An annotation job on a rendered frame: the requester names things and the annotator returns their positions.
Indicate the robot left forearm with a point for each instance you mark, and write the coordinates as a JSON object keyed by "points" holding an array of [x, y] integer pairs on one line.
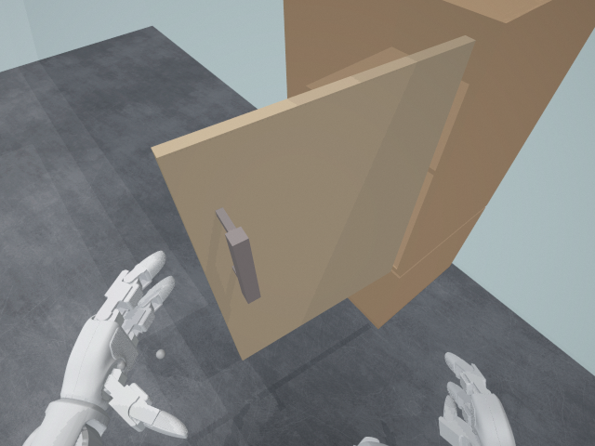
{"points": [[70, 422]]}

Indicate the cupboard door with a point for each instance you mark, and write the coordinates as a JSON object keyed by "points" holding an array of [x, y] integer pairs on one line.
{"points": [[323, 184]]}

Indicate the handle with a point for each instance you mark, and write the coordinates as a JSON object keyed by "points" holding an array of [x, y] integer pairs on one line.
{"points": [[242, 258]]}

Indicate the robot right shin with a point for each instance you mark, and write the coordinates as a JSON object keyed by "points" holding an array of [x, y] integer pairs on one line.
{"points": [[369, 439]]}

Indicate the left robot hand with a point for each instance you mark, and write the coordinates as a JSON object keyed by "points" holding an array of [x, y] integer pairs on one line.
{"points": [[111, 336]]}

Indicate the right robot hand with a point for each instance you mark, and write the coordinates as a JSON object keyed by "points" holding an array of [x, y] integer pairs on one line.
{"points": [[481, 409]]}

